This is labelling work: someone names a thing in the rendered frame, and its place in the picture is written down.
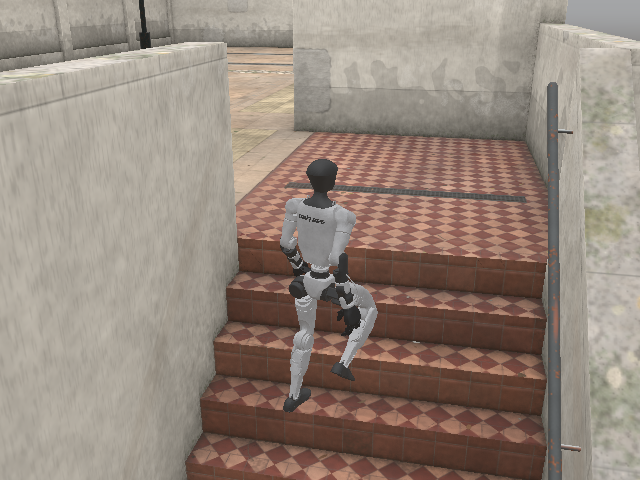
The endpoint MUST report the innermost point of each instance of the robot left hand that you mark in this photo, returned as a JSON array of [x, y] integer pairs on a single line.
[[303, 269]]

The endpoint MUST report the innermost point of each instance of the robot head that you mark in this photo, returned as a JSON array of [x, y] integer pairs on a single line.
[[322, 175]]

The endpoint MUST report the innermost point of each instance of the left robot upper arm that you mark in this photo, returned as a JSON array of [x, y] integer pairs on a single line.
[[290, 223]]

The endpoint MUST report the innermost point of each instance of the robot right hand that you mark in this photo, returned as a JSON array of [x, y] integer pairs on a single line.
[[352, 318]]

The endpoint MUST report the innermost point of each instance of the right robot forearm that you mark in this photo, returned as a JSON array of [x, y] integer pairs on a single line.
[[342, 283]]

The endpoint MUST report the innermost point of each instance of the left robot forearm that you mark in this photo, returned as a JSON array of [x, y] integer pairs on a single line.
[[293, 256]]

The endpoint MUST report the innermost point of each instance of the robot left thigh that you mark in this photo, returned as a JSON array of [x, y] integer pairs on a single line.
[[306, 311]]

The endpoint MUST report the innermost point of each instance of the right robot upper arm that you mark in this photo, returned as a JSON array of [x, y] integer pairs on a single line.
[[346, 220]]

